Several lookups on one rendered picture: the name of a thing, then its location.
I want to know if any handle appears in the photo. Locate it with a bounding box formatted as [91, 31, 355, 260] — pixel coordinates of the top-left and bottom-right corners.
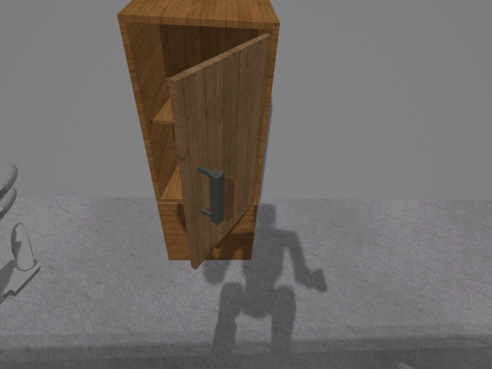
[197, 165, 224, 225]

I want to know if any robot left hand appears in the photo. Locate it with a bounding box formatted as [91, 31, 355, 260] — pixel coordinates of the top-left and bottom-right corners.
[0, 165, 42, 304]

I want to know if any cupboard door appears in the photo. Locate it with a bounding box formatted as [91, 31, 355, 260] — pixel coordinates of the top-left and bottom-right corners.
[168, 33, 271, 270]

